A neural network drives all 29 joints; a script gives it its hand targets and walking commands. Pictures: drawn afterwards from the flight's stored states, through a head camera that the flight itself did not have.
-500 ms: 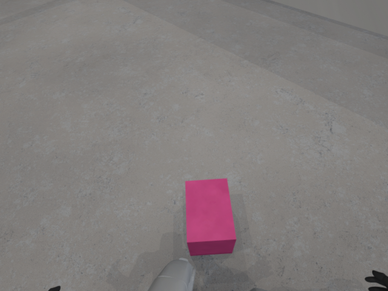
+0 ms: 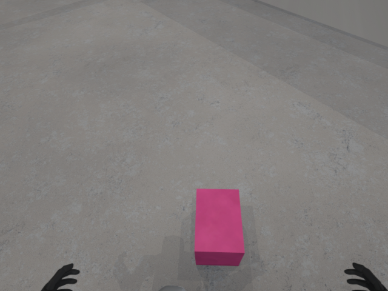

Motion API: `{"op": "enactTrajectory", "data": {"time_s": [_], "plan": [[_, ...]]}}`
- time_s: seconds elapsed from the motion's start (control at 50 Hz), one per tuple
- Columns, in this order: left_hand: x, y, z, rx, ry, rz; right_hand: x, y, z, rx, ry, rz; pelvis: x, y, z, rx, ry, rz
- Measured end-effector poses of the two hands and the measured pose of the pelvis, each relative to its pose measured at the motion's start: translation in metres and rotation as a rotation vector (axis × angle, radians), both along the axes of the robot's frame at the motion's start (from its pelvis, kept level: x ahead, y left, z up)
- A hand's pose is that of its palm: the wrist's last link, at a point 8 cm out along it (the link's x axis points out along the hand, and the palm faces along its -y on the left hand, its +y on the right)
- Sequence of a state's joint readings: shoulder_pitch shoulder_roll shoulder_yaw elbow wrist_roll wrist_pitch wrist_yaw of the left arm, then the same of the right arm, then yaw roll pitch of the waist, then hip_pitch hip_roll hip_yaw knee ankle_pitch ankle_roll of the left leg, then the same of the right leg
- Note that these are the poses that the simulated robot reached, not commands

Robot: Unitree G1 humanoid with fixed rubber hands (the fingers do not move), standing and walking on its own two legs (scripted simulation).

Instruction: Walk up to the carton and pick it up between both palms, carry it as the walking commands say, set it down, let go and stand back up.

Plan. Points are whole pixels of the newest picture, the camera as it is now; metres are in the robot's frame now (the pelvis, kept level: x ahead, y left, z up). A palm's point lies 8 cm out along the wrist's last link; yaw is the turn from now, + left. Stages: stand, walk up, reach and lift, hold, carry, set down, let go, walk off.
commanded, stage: walk up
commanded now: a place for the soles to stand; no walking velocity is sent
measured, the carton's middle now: (217, 227) +0.47 -0.04 -0.64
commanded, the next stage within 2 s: reach and lift in 1.68 s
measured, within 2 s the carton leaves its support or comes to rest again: neither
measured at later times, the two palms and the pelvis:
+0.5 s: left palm out of the picture +0.08 +0.34 -0.08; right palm (371, 289) +0.15 -0.31 -0.07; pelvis +0.01 +0.00 +0.01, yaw +3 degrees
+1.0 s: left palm out of the picture +0.06 +0.26 -0.09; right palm out of the picture +0.10 -0.38 -0.08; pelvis -0.02 -0.06 +0.01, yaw +5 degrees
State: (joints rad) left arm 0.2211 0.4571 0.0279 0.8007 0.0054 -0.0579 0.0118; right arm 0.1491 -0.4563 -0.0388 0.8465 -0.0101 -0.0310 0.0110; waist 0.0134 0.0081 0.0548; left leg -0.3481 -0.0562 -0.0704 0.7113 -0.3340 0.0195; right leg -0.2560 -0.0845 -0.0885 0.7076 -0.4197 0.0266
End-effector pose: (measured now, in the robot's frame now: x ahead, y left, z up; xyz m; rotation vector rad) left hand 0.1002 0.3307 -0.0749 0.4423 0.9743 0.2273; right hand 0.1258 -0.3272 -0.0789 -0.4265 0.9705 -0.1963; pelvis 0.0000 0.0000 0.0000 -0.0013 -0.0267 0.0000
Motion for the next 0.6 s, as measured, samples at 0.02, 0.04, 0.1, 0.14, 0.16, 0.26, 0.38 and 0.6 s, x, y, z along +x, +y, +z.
{"op": "enactTrajectory", "data": {"time_s": [0.02,0.04,0.1,0.14,0.16,0.26,0.38,0.6], "plan": [[0.003,0.001,0.000,-0.002,-0.005,0.003,0.000,0.001,0.001,-0.003,0.003,0.001,0.000,0.000,0.001,-0.003,0.002,0.000],[0.006,0.002,0.000,-0.004,-0.009,0.005,0.000,0.002,0.002,-0.005,0.008,0.002,0.001,0.000,0.001,-0.007,0.003,0.001],[0.011,0.003,0.001,-0.007,-0.012,0.008,0.002,0.003,0.005,-0.007,0.020,0.003,0.002,-0.001,0.004,-0.017,0.006,0.008],[0.011,0.004,0.001,-0.006,-0.007,0.012,0.005,0.005,0.006,-0.005,0.025,0.005,0.002,-0.001,0.006,-0.018,0.007,0.014],[0.010,0.005,0.001,-0.005,-0.002,0.015,0.007,0.005,0.006,-0.005,0.027,0.006,0.003,0.000,0.006,-0.018,0.007,0.017],[0.002,0.015,-0.001,-0.001,0.028,0.045,0.013,0.010,0.006,-0.007,0.040,0.014,0.005,0.005,0.007,-0.009,0.004,0.028],[-0.006,0.015,-0.002,-0.009,0.057,0.073,0.015,0.014,0.006,-0.003,0.063,0.026,0.006,0.004,0.011,-0.016,0.008,0.036],[-0.018,0.014,-0.006,-0.021,0.114,0.113,0.028,0.011,0.010,-0.025,0.051,0.030,0.006,0.001,0.013,-0.005,0.009,0.054]]}}
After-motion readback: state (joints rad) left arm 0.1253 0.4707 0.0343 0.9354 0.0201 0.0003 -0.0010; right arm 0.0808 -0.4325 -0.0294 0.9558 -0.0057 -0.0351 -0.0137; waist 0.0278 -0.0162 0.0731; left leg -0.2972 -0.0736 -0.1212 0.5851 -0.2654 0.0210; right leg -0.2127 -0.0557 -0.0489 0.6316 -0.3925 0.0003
